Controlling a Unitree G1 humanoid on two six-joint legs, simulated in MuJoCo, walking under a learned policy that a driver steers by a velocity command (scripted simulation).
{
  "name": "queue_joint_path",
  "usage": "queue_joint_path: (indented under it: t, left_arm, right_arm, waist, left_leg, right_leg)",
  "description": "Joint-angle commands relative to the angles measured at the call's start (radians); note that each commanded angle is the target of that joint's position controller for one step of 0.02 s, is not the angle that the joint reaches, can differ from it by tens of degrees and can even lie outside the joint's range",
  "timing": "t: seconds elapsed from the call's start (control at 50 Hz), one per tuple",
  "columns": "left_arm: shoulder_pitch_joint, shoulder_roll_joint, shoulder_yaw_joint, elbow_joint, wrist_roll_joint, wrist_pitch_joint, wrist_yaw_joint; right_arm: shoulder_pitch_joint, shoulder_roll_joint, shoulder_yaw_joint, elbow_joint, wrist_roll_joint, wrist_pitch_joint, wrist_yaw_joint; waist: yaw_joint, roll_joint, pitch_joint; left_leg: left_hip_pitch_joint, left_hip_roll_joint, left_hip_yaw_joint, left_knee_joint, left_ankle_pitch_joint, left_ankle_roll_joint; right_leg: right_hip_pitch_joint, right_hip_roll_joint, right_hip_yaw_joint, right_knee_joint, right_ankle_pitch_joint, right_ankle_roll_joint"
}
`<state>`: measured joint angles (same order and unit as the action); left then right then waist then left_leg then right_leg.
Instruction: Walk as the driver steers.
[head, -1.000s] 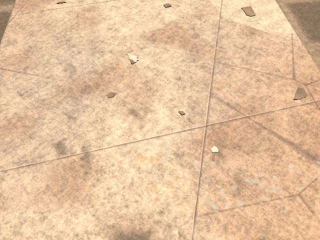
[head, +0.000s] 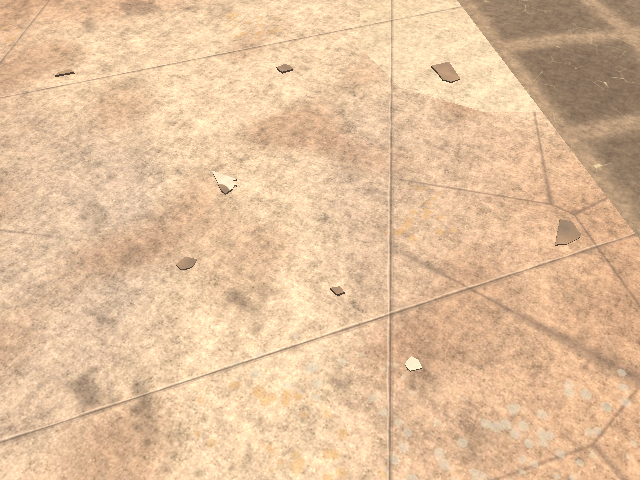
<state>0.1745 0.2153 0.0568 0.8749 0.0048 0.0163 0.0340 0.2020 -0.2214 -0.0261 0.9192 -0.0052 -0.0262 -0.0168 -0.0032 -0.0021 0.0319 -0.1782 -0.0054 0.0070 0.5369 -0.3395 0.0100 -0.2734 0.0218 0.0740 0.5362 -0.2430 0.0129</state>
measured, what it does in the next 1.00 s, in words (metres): stands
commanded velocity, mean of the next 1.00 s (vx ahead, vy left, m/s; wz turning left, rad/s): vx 0.00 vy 0.00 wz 0.00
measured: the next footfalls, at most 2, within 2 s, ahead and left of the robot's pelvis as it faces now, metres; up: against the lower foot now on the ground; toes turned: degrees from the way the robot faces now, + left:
right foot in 1.48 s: +0.13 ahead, -0.14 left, +0.00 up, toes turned -2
left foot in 1.98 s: +0.51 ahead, +0.09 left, +0.00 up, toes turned +3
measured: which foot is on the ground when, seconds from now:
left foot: down 0.00-1.00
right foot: down 0.00-1.00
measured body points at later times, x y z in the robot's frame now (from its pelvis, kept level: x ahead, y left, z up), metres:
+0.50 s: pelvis +0.00 +0.01 +0.00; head +0.01 +0.01 +0.45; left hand +0.06 +0.27 -0.15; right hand +0.03 -0.24 -0.14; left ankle -0.03 +0.11 -0.73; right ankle +0.03 -0.13 -0.73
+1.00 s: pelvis +0.00 +0.02 +0.01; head +0.01 +0.02 +0.46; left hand +0.03 +0.27 -0.15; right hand +0.00 -0.22 -0.15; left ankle -0.03 +0.11 -0.73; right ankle +0.03 -0.13 -0.73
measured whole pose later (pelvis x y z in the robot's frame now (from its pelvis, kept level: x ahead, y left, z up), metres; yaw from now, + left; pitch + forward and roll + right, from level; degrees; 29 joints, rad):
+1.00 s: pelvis +0.00 +0.02 +0.01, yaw +0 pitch -1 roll +0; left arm 0.20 0.20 0.03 1.14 0.00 0.01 0.05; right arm 0.30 -0.19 0.00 1.07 0.00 -0.02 -0.02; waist 0.00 -0.01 0.04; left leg -0.14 -0.03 0.02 0.46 -0.30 0.04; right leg -0.24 -0.01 0.08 0.46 -0.21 0.04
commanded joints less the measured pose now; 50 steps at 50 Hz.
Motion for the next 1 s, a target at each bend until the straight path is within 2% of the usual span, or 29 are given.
queue_joint_path:
  t: [0.02,0.28,0.48,0.72,1.0]
  left_arm:
    - [-0.004,0.108,0.024,-0.021,-0.001,-0.008,0.007]
    - [-0.014,0.103,0.019,0.104,-0.003,-0.004,0.014]
    - [-0.001,0.099,0.009,0.175,-0.004,-0.006,0.016]
    - [0.024,0.091,-0.004,0.223,-0.005,-0.007,0.019]
    - [0.054,0.082,-0.015,0.245,-0.007,-0.007,0.022]
  right_arm:
    - [0.020,-0.105,-0.021,-0.019,0.001,-0.009,-0.003]
    - [0.048,-0.102,-0.014,0.061,0.001,-0.006,-0.008]
    - [0.085,-0.092,-0.006,0.100,0.000,-0.004,-0.010]
    - [0.129,-0.077,0.002,0.125,0.001,-0.002,-0.009]
    - [0.171,-0.064,0.007,0.137,0.002,0.000,-0.009]
  waist:
    - [0.000,0.005,-0.041]
    - [0.001,0.006,-0.011]
    - [0.001,0.006,0.005]
    - [0.002,0.006,0.014]
    - [0.001,0.006,0.019]
  left_leg:
    - [-0.078,0.052,-0.051,-0.117,0.193,0.020]
    - [-0.069,0.046,-0.050,-0.163,0.158,0.026]
    - [-0.067,0.041,-0.050,-0.183,0.141,0.030]
    - [-0.063,0.037,-0.048,-0.191,0.150,0.033]
    - [-0.058,0.033,-0.047,-0.192,0.174,0.036]
  right_leg:
    - [0.119,-0.050,0.048,-0.052,0.263,-0.038]
    - [0.127,-0.042,0.028,-0.086,0.217,-0.024]
    - [0.114,-0.040,0.018,-0.104,0.188,-0.017]
    - [0.100,-0.040,0.011,-0.113,0.177,-0.012]
    - [0.091,-0.041,0.006,-0.115,0.178,-0.009]
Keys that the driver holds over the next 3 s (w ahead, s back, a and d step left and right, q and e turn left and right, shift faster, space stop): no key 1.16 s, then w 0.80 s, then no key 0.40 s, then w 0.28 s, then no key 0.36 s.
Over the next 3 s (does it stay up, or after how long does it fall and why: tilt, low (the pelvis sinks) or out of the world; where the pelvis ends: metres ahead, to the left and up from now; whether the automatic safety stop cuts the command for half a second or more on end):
stays up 0.63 0.04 0.01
